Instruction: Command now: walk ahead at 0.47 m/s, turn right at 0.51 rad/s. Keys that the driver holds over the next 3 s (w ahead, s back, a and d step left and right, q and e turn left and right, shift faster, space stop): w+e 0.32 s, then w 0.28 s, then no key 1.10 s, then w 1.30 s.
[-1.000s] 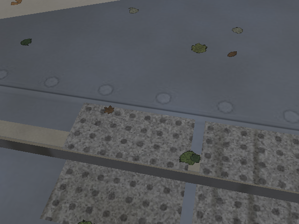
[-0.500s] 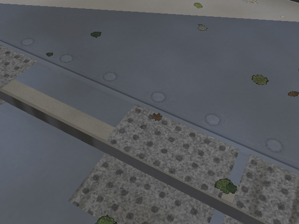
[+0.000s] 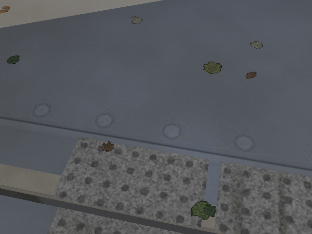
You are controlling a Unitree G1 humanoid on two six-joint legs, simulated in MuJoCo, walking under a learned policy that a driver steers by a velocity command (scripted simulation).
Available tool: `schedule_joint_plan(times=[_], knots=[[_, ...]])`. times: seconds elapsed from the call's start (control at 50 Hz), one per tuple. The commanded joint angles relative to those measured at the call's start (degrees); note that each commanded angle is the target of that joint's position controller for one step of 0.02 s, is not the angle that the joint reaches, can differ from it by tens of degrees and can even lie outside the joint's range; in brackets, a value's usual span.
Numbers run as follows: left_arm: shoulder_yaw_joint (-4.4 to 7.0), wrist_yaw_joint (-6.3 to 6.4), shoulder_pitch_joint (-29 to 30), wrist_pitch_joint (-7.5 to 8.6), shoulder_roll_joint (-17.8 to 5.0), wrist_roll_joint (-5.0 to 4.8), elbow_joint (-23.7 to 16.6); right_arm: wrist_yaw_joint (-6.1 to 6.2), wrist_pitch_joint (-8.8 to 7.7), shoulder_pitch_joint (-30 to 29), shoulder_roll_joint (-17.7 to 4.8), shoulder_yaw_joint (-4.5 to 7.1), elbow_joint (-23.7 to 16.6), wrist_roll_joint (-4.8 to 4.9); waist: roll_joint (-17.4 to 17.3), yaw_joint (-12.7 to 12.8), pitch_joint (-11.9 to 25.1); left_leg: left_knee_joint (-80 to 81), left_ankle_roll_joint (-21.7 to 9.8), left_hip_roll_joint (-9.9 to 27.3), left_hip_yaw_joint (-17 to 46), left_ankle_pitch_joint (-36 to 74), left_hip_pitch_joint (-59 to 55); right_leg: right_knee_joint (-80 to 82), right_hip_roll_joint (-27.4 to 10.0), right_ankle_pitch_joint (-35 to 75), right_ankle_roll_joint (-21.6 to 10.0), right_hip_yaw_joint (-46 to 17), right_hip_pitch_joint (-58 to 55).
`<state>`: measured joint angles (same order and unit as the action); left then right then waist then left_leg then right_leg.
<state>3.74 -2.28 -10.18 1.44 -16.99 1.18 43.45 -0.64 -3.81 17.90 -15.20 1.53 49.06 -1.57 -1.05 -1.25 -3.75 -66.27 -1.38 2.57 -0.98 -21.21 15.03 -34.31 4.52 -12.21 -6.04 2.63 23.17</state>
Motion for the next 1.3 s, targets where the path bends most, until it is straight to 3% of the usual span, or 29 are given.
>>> schedule_joint_plan(times=[0.02, 0.12, 0.28, 0.34, 0.38, 0.4, 0.42, 0.44, 0.46, 0.48, 0.5, 0.54, 0.6, 0.68, 0.72, 0.76, 0.78, 0.8, 0.82, 0.84, 0.86, 0.88, 0.9, 0.94, 1.0, 1.08, 1.14, 1.2, 1.3], knots=[[1.99, 1.23, -7.14, 0.29, -7.70, -0.97, -0.14, -0.08, -1.21, -1.97, -6.15, 0.91, -5.72, -1.02, 1.29, 1.27, 3.10, -0.68, -0.25, 3.73, 3.90, 5.32, 18.81, 20.49, -14.99, 8.15, -8.30, -23.60, -17.32], [1.85, 1.39, -8.48, 1.78, -8.05, -1.12, 0.62, -0.67, 1.64, -3.69, -4.74, 0.52, -6.19, -1.87, 3.22, 0.34, 2.99, 6.98, 3.74, 3.04, 1.37, 8.95, 18.22, 22.56, -10.79, 16.97, -9.06, -17.62, -12.68], [2.02, 2.66, -14.96, 1.51, -7.57, 0.07, 2.02, -0.58, 1.05, -18.91, -4.12, -0.34, -11.31, -0.65, 5.31, 5.63, 2.37, 21.95, 4.21, -0.15, 0.95, 16.38, 23.40, 17.38, -11.89, 24.68, -7.55, -22.32, -21.25], [1.97, 3.58, -14.54, 1.34, -7.48, 0.38, 1.29, -0.12, 0.42, -18.70, -4.42, -0.60, -12.54, -0.76, 4.29, 4.42, 3.42, 22.93, 1.65, -1.81, 0.78, 11.14, 23.71, 11.67, -12.90, 39.23, -7.07, -24.21, -27.31], [1.42, 3.42, -15.81, 1.12, -6.86, 0.31, 3.14, 0.15, -0.42, -13.94, -4.22, -0.20, -11.16, -1.31, 1.72, 2.36, 6.02, 32.77, -0.31, -7.53, -4.33, 8.10, 8.62, 0.39, -7.10, 62.44, -3.15, -20.10, -25.72], [1.74, 3.27, -13.40, 1.54, -8.43, -0.68, 3.23, 0.62, -0.93, -6.03, -4.17, 0.25, -9.11, -1.04, 2.79, -2.41, 9.57, 42.16, -1.01, -6.78, -3.00, 16.70, -3.38, -7.98, -6.24, 60.07, -2.20, -20.57, -22.28], [1.52, 2.84, -10.30, 2.82, -7.22, -1.57, 2.11, 1.57, -1.59, 4.26, -7.75, 1.48, -6.43, -1.22, 2.30, -7.05, 14.20, 44.34, -3.26, 0.81, 3.15, 22.39, -21.53, -18.79, -4.31, 43.12, -0.51, -19.88, -10.24], [-0.71, 2.94, -12.05, 3.87, 1.95, -1.55, 0.52, 1.92, -1.59, 9.42, -13.00, 2.53, -4.81, -2.16, -10.91, -4.49, 16.41, 39.12, -8.10, 21.05, 21.94, 53.93, -36.46, -36.21, 3.19, -16.33, 1.67, -12.93, 7.73], [0.03, 3.82, -14.44, 2.84, -2.36, -1.32, 0.27, 1.29, -0.31, 11.99, -14.83, 3.85, -3.88, -1.02, -7.44, -5.18, 19.92, 40.19, -15.42, 24.95, 34.39, 51.58, -36.79, -49.61, 4.06, -17.61, 2.58, -10.41, 16.16], [-0.06, 4.20, -11.26, 2.10, -2.32, -0.22, 0.68, 1.03, -0.13, 8.64, -9.98, 3.03, -4.01, -0.79, -1.42, -4.28, 13.73, 43.08, -15.55, 22.07, 29.84, 35.99, -31.15, -55.16, 1.10, -14.28, 2.60, -10.67, 21.06], [-0.42, 3.74, -6.07, 1.78, -1.33, 0.41, -1.22, 0.76, -0.26, 5.59, -5.66, 1.90, -3.74, -1.03, -1.67, -3.96, 7.69, 45.71, -13.91, 18.43, 24.62, 26.30, -25.69, -59.59, -0.14, -13.78, 2.09, -7.89, 25.76], [-1.07, 2.22, -0.63, 0.85, 1.18, 1.02, -4.69, 0.71, -0.83, 6.91, -1.76, 0.46, -0.65, -1.25, -3.38, -2.13, 2.57, 48.16, -10.85, 14.08, 17.80, 20.61, -18.60, -67.73, -0.76, -15.90, 0.81, -7.38, 33.05], [-3.76, 1.95, 6.02, -0.39, 7.28, 0.75, -10.98, 0.06, -2.23, 9.03, -1.09, 0.03, 3.59, -0.62, -6.00, 0.73, -0.65, 53.33, -9.08, 11.81, 12.04, 11.92, -7.88, -74.74, -0.62, -18.35, -0.82, -5.79, 41.46], [-5.25, 2.95, 13.41, -0.45, 5.45, 1.32, -18.58, 0.83, -2.67, 5.93, -1.07, -0.77, 6.04, 0.71, -4.90, 5.19, -3.99, 62.09, -7.99, 8.76, 4.06, 26.94, 0.48, -56.13, -6.14, -16.88, 0.39, 0.42, 39.83], [-6.63, 1.54, 9.69, -0.70, 7.95, -0.04, -16.48, 1.59, -1.56, 4.95, -0.26, -1.00, 4.85, 1.37, -0.99, 4.30, 3.57, 65.16, -8.53, 4.58, -1.33, 45.03, 8.95, -31.96, -4.82, -4.13, 1.09, 6.94, 8.62], [-5.25, 2.03, -0.25, -1.21, 5.60, 0.10, -12.24, 1.28, -2.22, 7.01, -8.79, 0.92, 5.03, 1.95, -7.14, 7.14, 12.95, 53.06, -7.49, 7.55, -2.29, 81.98, -5.68, -29.84, -0.37, -5.50, 0.24, 7.50, 0.43], [-4.64, 2.09, -6.91, -0.94, 4.55, 0.09, -9.87, 1.10, -1.84, 6.93, -9.97, 1.52, 4.85, 2.07, -7.73, 9.44, 17.10, 43.57, -6.04, 8.69, -1.75, 87.84, -13.29, -23.84, 0.55, -4.43, -0.69, 6.50, -1.96], [-4.06, 2.12, -13.30, -0.17, 3.42, 0.28, -7.90, 0.34, -1.51, 5.72, -10.47, 2.21, 4.49, 3.04, -6.91, 12.95, 19.47, 31.60, -3.38, 8.31, -2.71, 83.93, -15.12, -11.91, -0.07, 3.43, -1.88, 3.97, -8.64], [-2.43, 2.09, -15.88, 0.52, -1.54, 1.52, -6.14, -0.01, -1.67, 10.45, -7.00, 2.04, 4.00, 3.35, -1.20, 11.47, 23.56, 16.05, -0.78, 4.72, -1.32, 51.52, -7.83, -5.57, -8.62, 15.53, -4.59, -11.49, -19.10], [-0.33, 3.05, -9.77, 0.05, -11.50, 1.13, -7.97, -0.52, -2.27, 15.63, -0.15, -0.09, 3.16, 1.07, 23.26, 4.97, 31.71, -9.16, 2.65, -8.86, 5.63, -4.86, 9.96, 9.12, -27.84, 52.06, -15.23, -44.69, -31.07], [-1.04, 2.94, -6.88, 0.24, -6.03, 1.61, -9.31, -1.41, -2.26, 19.72, -4.30, 1.97, 7.84, 0.93, 11.55, 5.88, 34.86, -25.18, 3.69, -9.62, 19.27, -6.57, 10.31, 10.71, -27.90, 47.45, -17.36, -48.86, -26.16], [-1.85, 1.98, -1.24, 0.86, -3.46, -0.03, -8.68, -1.21, -1.02, 14.92, -2.98, 1.98, 5.62, 2.56, 4.92, 3.23, 24.20, -30.68, 3.72, -8.26, 14.36, -6.53, 15.73, 11.30, -27.03, 33.11, -16.76, -40.43, -17.00], [-2.48, 1.38, 1.08, 1.64, -0.17, -2.36, -6.37, 0.13, 0.33, 8.67, -1.11, 1.36, 2.82, 1.86, -1.87, 1.72, 12.66, -29.51, 3.21, -4.79, 8.17, -5.74, 20.50, 11.87, -22.90, 22.45, -12.21, -31.88, -9.03], [-2.70, 0.81, 4.44, 3.57, 2.18, -1.78, -3.75, 2.51, 2.01, 4.87, -2.14, 1.94, 0.45, 2.17, -1.19, -1.15, 5.25, -24.57, 1.36, -1.34, 8.09, 0.04, 17.45, 14.75, -16.98, 17.91, -6.98, -19.33, 1.10], [-3.60, 1.54, 0.19, 4.33, 6.63, -0.47, 0.66, 2.95, 1.50, 4.24, -0.16, 1.68, -1.31, 2.70, 3.37, -2.00, 6.23, -10.25, 0.16, -1.12, 10.87, 8.03, 15.28, 17.08, -12.60, 28.36, -4.60, -8.98, -3.91], [-2.75, 3.29, 0.90, 3.34, 2.61, 0.57, 1.07, 3.54, 3.50, 1.73, 0.44, 1.50, -1.22, 1.58, 5.23, -2.04, 10.54, 10.21, 4.31, 0.56, 5.91, 8.57, 9.76, 18.48, -11.94, 39.02, -2.87, -4.86, -8.90], [-1.66, 4.34, 0.21, 2.02, -1.29, 0.15, 1.50, 3.78, 5.08, -3.08, -1.42, 1.91, -2.35, 1.50, 6.73, 0.21, 9.10, 19.42, 5.41, 2.18, 5.60, 7.70, 7.52, 22.16, -13.45, 16.28, -2.40, -8.17, -8.05], [-1.41, 4.63, -0.18, 1.03, -1.58, 0.05, 2.59, 4.19, 5.47, -7.36, -3.43, 2.54, -2.78, 1.93, 7.28, 2.09, 4.47, 26.02, 5.02, 3.23, 5.81, 5.93, 8.17, 25.42, -14.96, -3.45, -2.72, -12.64, -7.37], [-1.42, 4.22, -0.27, 0.30, -1.01, -1.17, 4.84, 3.71, 4.26, -6.47, -2.55, 2.23, -0.18, 1.30, 2.86, 1.01, 3.90, 42.94, 2.87, 2.55, 3.71, 10.89, 0.32, 21.82, -13.41, -7.63, -1.88, -12.81, -9.52]])
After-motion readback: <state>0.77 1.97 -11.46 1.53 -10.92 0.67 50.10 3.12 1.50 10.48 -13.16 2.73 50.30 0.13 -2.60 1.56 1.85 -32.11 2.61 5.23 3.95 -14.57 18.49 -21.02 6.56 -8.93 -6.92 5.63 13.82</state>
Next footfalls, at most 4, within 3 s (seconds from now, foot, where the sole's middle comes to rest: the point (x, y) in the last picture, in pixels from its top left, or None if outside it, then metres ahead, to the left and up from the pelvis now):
0.42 left None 0.37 0.10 -0.76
0.80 right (207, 187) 0.59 -0.17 -0.66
1.32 left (156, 177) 0.65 0.04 -0.66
2.08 left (154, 152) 0.77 0.04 -0.66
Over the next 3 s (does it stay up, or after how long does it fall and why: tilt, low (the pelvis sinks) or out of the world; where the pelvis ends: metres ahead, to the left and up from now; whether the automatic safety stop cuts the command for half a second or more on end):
stays up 1.13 -0.19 0.12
